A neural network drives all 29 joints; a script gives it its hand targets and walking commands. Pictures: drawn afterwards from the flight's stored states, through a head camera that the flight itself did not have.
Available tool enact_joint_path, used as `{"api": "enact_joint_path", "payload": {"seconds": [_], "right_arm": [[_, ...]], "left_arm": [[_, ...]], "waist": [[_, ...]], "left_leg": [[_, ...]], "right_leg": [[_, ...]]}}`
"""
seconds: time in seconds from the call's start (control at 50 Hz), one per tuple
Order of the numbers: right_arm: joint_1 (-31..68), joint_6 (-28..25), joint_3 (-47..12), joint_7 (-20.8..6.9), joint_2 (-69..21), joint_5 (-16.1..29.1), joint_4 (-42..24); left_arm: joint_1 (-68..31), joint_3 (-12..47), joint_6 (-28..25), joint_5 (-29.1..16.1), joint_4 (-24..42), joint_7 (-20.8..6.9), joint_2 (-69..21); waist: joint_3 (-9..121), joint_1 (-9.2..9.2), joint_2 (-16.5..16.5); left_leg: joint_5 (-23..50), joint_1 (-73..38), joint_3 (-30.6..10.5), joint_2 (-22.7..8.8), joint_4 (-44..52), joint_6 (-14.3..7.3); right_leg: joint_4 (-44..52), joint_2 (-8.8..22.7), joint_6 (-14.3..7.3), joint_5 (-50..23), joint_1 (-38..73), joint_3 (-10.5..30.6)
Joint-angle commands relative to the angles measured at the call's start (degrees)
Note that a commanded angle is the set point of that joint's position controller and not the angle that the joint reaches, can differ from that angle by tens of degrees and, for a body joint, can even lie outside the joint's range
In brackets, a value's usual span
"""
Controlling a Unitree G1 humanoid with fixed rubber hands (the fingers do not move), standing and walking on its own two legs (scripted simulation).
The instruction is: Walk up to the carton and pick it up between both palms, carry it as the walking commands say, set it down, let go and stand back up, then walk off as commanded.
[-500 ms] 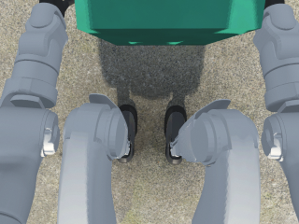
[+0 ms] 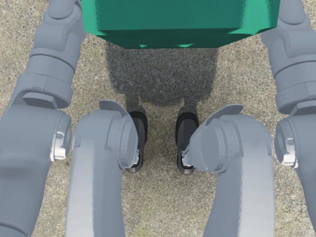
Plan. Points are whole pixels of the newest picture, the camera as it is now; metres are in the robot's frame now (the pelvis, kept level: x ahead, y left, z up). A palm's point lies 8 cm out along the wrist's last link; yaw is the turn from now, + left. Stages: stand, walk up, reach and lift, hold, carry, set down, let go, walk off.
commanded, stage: reach and lift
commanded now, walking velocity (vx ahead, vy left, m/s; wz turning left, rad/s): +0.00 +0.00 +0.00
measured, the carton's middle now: out of the picture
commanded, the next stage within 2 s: none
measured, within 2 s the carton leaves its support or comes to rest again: leaves its support in 0.30 s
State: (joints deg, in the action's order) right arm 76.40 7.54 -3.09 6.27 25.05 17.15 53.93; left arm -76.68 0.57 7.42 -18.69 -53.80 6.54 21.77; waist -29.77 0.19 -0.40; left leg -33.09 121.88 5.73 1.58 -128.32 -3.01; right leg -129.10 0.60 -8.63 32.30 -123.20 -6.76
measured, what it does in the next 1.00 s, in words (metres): stands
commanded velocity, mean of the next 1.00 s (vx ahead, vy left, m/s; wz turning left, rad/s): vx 0.00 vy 0.00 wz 0.00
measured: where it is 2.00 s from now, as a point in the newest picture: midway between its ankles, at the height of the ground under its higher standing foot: (160, 152)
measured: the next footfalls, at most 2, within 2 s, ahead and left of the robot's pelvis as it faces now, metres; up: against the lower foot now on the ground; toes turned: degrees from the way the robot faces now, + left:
none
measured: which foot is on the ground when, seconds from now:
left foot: down 0.00-1.00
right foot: down 0.00-1.00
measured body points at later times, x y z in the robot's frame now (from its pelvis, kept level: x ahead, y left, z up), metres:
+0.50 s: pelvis -0.02 +0.01 +0.00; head +0.32 +0.00 +0.28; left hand +0.53 +0.17 -0.14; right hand +0.52 -0.19 -0.14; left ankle +0.13 +0.10 -0.33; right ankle +0.13 -0.07 -0.33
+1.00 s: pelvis -0.03 +0.01 +0.02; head +0.29 -0.01 +0.33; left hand +0.53 +0.17 -0.07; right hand +0.51 -0.20 -0.08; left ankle +0.13 +0.10 -0.33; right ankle +0.13 -0.07 -0.33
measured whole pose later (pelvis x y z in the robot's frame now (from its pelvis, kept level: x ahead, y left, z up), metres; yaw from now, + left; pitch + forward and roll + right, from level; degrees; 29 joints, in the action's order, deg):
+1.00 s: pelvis -0.03 +0.01 +0.02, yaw -1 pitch +18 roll +0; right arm 76.2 19.7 -1.9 7.0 24.7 17.2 52.3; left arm -76.6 -0.2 20.1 -18.7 -51.1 11.1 20.2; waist -30.1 0.2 1.3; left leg -30.6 111.8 4.7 2.8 -124.9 -3.5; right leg -124.7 0.0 -6.5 30.2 -111.9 -6.4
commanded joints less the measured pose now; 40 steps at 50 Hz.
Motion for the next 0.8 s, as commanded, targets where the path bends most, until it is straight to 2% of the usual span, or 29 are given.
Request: {"api": "enact_joint_path", "payload": {"seconds": [0.0, 0.04, 0.06, 0.08, 0.1, 0.14, 0.16, 0.18, 0.2, 0.22, 0.26, 0.28, 0.3, 0.36, 0.38, 0.4, 0.42, 0.44, 0.46, 0.48, 0.52, 0.56, 0.58, 0.6, 0.62, 0.64, 0.66, 0.74, 0.78], "right_arm": [[31.14, -2.96, -13.21, -9.15, -47.77, 4.12, -13.98], [32.89, -2.44, -15.25, -9.36, -48.94, 5.6, -19.36], [33.22, -2.38, -14.69, -9.65, -49.93, 5.61, -17.81], [34.28, -2.03, -14.98, -9.61, -48.88, 5.08, -22.28], [34.62, -1.71, -15.06, -9.99, -50.39, 5.46, -20.8], [37.15, -1.56, -15.43, -10.19, -47.86, 5.92, -26.07], [35.89, -1.38, -15.32, -10.12, -49.68, 5.57, -25.24], [36.99, -1.11, -15.53, -9.69, -48.85, 5.95, -27.71], [36.79, -0.78, -15.48, -9.89, -48.94, 5.56, -26.35], [37.65, -0.91, -15.82, -9.81, -49.69, 6.1, -31.02], [40.84, -0.58, -15.04, -9.52, -47.48, 5.51, -32.35], [41.68, -0.42, -15.48, -9.36, -48.44, 6.17, -32.94], [41.8, -0.39, -14.64, -9.37, -48.39, 6.33, -32.17], [44.38, 0.47, -14.54, -8.78, -47.77, 6.07, -34.04], [45.33, 0.41, -13.86, -8.75, -45.7, 6.4, -33.32], [46.08, 0.54, -14.5, -8.43, -45.9, 7.23, -35.74], [46.07, 1.22, -13.79, -8.41, -44.75, 6.27, -36.1], [45.42, 1.71, -12.79, -8.35, -44.89, 6.13, -34.03], [46.61, 2.03, -13.03, -8.12, -44.33, 6.7, -35.37], [48.62, 1.46, -11.9, -8.1, -44.06, 6.0, -35.66], [46.92, 2.32, -11.87, -8.06, -43.54, 6.36, -32.84], [50.54, 2.76, -11.12, -7.82, -42.3, 5.24, -37.3], [50.01, 3.13, -11.42, -7.9, -44.18, 6.02, -35.82], [47.9, 3.7, -10.77, -7.93, -43.43, 5.95, -31.79], [49.66, 4.04, -10.29, -8.16, -44.68, 5.01, -34.05], [48.81, 4.23, -10.41, -8.48, -44.45, 5.31, -31.34], [50.49, 3.95, -10.53, -8.54, -44.11, 5.5, -35.79], [50.32, 5.43, -7.96, -9.14, -46.98, 3.55, -31.22], [50.52, 5.39, -8.13, -9.21, -45.33, 3.85, -33.24]], "left_arm": [[-24.72, 10.78, -1.42, -2.82, 10.77, -9.6, -51.25], [-26.18, 10.92, -1.13, -3.27, 15.43, -9.61, -51.01], [-25.63, 11.6, -1.13, -3.14, 14.45, -9.6, -51.79], [-25.51, 11.96, -0.65, -3.48, 19.33, -9.73, -53.6], [-27.27, 12.08, -0.59, -3.64, 17.96, -10.05, -53.71], [-27.7, 12.8, 0.27, -4.32, 21.98, -9.62, -54.47], [-27.12, 11.71, 0.34, -3.07, 21.42, -9.35, -53.44], [-28.74, 12.69, 0.51, -4.01, 25.7, -9.04, -53.96], [-29.79, 12.59, 0.49, -4.34, 25.88, -8.82, -53.17], [-30.6, 13.08, 0.59, -5.02, 28.05, -8.79, -53.2], [-31.5, 11.39, 1.42, -3.72, 26.73, -8.58, -53.23], [-34.01, 11.95, 1.33, -3.88, 29.59, -8.21, -52.63], [-34.7, 12.32, 1.4, -4.19, 29.22, -7.69, -52.86], [-39.22, 11.99, 1.71, -4.47, 32.88, -6.82, -50.77], [-37.73, 11.96, 2.28, -4.07, 30.87, -6.34, -51.03], [-39.04, 11.44, 2.66, -3.93, 32.39, -5.95, -49.26], [-40.51, 10.41, 2.9, -4.41, 34.59, -5.63, -48.42], [-41.13, 10.73, 3.25, -3.87, 32.99, -5.3, -47.82], [-41.95, 11.02, 3.76, -3.96, 34.81, -5.3, -48.23], [-40.78, 9.74, 4.08, -2.84, 31.66, -5.22, -48.61], [-40.87, 9.59, 4.61, -2.81, 30.56, -4.94, -48.65], [-43.56, 8.13, 5.08, -2.4, 32.94, -4.84, -47.95], [-44.42, 8.2, 5.36, -2.3, 32.61, -4.6, -47.41], [-42.32, 9.19, 6.22, -2.42, 29.99, -4.58, -49.01], [-43.1, 8.84, 6.64, -2.43, 31.47, -4.91, -49.84], [-43.48, 8.6, 6.7, -2.24, 29.92, -4.94, -49.27], [-42.49, 8.42, 6.98, -2.4, 31.12, -5.02, -51.25], [-46.66, 6.7, 7.71, -1.02, 30.86, -4.97, -51.15], [-45.38, 7.22, 8.04, -1.85, 30.94, -5.01, -51.77]], "waist": [[102.06, 0.81, -1.38], [110.68, -0.21, -2.31], [109.62, 0.3, -2.59], [114.96, 0.23, -1.68], [111.43, 0.77, -1.94], [118.44, 0.85, -1.01], [118.95, -0.35, -0.98], [125.19, 0.12, -0.88], [122.69, 1.07, -1.63], [127.23, 1.58, -1.77], [125.72, 0.67, -0.51], [130.36, 0.07, 0.41], [129.11, 1.34, -0.41], [129.54, 1.59, 0.22], [128.13, 1.51, 1.49], [133.25, 0.5, 1.01], [132.36, 1.26, 0.02], [130.87, 2.06, -0.2], [128.71, 1.01, 2.45], [126.28, 1.63, 1.12], [124.55, 1.53, 2.33], [126.98, 1.03, 1.25], [126.69, 1.12, 0.87], [122.55, 1.63, 3.36], [124.01, 1.96, 2.47], [120.63, 1.5, 2.95], [123.33, 2.12, 2.23], [121.18, 2.07, 2.28], [123.19, 2.48, 2.71]], "left_leg": [[21.96, -28.89, -7.86, 4.94, 6.21, 0.59], [23.6, -32.8, -6.93, 5.21, 5.56, 0.73], [23.35, -31.63, -7.31, 5.27, 6.49, 0.44], [26.76, -36.05, -7.45, 5.84, 6.02, 0.34], [24.8, -33.39, -7.43, 5.68, 6.63, 0.17], [27.24, -39.66, -7.84, 6.07, 7.33, 0.47], [26.75, -38.79, -6.87, 6.15, 7.12, 0.65], [28.69, -41.99, -7.4, 6.34, 7.42, 0.61], [27.78, -40.52, -7.27, 6.29, 7.36, 0.5], [28.92, -43.59, -7.43, 6.47, 7.42, 0.11], [26.17, -42.66, -7.0, 6.51, 7.99, 0.39], [28.58, -45.22, -7.07, 6.48, 8.49, 0.51], [27.67, -45.57, -7.76, 6.33, 9.02, 0.35], [25.37, -46.86, -6.89, 6.41, 9.96, 0.16], [24.65, -46.95, -7.15, 6.27, 10.04, 0.37], [25.62, -50.41, -7.2, 5.88, 10.22, 0.27], [24.73, -50.54, -7.2, 6.48, 10.15, -0.02], [22.93, -51.09, -7.65, 6.05, 11.5, 0.0], [20.42, -49.44, -6.93, 6.05, 11.76, -0.34], [20.29, -49.49, -8.23, 5.79, 12.64, -0.54], [17.14, -50.19, -7.56, 5.44, 13.37, -0.47], [17.26, -50.5, -7.2, 6.14, 13.98, -0.35], [16.46, -51.73, -7.85, 5.61, 14.83, -0.84], [15.36, -50.4, -7.91, 5.18, 15.6, -0.3], [15.68, -51.36, -8.46, 5.62, 16.55, -0.45], [13.43, -49.36, -8.07, 5.15, 16.56, -0.4], [12.62, -51.57, -8.21, 5.57, 16.94, -0.45], [12.07, -51.71, -9.05, 5.36, 18.42, -0.32], [13.81, -53.25, -8.85, 5.44, 18.19, 0.0]], "right_leg": [[9.45, -6.44, 5.85, -30.54, 51.83, 14.05], [9.68, -6.49, 6.11, -32.5, 56.29, 14.36], [8.7, -6.76, 6.46, -32.24, 55.16, 13.11], [9.31, -7.11, 6.12, -34.52, 58.06, 14.24], [9.45, -7.27, 6.33, -32.92, 55.17, 13.36], [9.69, -7.08, 6.24, -33.54, 57.5, 13.22], [10.42, -7.42, 6.48, -33.23, 57.15, 13.19], [10.05, -7.37, 6.38, -34.1, 60.43, 13.49], [10.5, -7.32, 6.36, -33.31, 58.83, 13.05], [10.54, -7.4, 6.74, -34.26, 60.17, 12.54], [12.23, -7.47, 6.01, -30.47, 59.28, 13.35], [11.97, -7.26, 5.97, -32.82, 61.85, 13.31], [11.97, -7.36, 6.36, -29.94, 58.16, 11.87], [13.03, -7.32, 5.99, -28.3, 60.52, 11.45], [12.81, -7.18, 6.04, -26.31, 58.09, 10.98], [13.44, -7.21, 6.01, -27.08, 60.84, 11.54], [13.72, -7.1, 5.94, -26.25, 60.83, 11.19], [14.3, -6.98, 6.3, -24.01, 59.78, 10.48], [15.01, -7.02, 5.69, -21.69, 58.87, 11.44], [14.3, -6.62, 5.9, -20.88, 55.81, 9.75], [16.45, -6.34, 5.58, -17.25, 57.09, 10.75], [17.29, -6.62, 5.79, -17.14, 58.24, 9.94], [17.45, -6.67, 5.87, -16.68, 58.12, 10.07], [17.85, -6.35, 5.3, -15.62, 56.16, 10.12], [18.2, -6.35, 5.41, -15.96, 56.45, 9.86], [18.52, -6.16, 5.21, -13.59, 55.02, 10.04], [18.76, -6.24, 5.4, -13.08, 56.06, 9.46], [19.62, -6.35, 5.22, -11.91, 52.52, 9.06], [19.86, -6.32, 5.16, -12.5, 52.43, 9.05]]}}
